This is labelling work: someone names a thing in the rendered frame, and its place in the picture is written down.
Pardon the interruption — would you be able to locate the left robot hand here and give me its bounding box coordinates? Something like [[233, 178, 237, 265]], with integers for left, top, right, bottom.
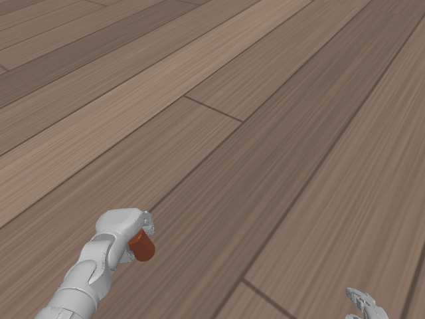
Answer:
[[95, 208, 154, 263]]

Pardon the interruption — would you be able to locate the can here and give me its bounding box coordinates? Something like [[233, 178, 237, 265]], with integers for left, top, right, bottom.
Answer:
[[128, 228, 155, 262]]

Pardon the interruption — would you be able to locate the left robot arm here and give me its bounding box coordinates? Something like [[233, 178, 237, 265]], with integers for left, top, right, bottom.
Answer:
[[34, 230, 126, 319]]

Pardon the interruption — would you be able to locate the right robot hand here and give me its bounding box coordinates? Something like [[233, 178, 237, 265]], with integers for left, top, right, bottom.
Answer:
[[345, 288, 389, 319]]

